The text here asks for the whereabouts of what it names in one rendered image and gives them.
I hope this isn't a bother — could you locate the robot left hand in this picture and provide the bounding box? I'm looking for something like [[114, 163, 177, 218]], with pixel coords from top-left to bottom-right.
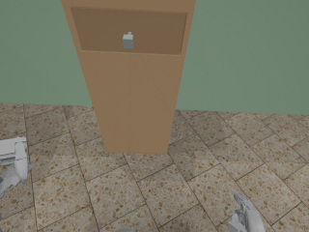
[[0, 136, 33, 199]]

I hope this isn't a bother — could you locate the handle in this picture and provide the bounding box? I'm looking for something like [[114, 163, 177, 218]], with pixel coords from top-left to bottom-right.
[[123, 32, 134, 48]]

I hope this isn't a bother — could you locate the cabinet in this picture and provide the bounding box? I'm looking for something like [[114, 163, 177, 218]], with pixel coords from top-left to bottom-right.
[[61, 0, 196, 155]]

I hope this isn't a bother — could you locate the drawer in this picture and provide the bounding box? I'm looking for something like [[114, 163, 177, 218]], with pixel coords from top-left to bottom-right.
[[70, 6, 186, 55]]

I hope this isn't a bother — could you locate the robot right hand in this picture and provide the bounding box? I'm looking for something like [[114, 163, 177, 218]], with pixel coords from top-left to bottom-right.
[[228, 192, 266, 232]]

